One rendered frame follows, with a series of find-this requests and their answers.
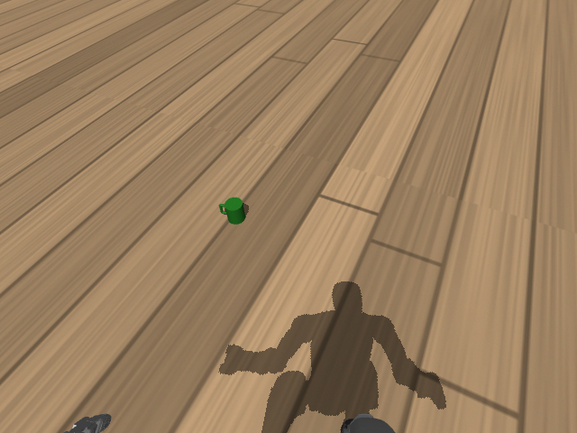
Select mug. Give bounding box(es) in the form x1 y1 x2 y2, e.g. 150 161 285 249
219 198 245 225

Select left robot hand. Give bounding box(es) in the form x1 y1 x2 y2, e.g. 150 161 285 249
64 414 111 433

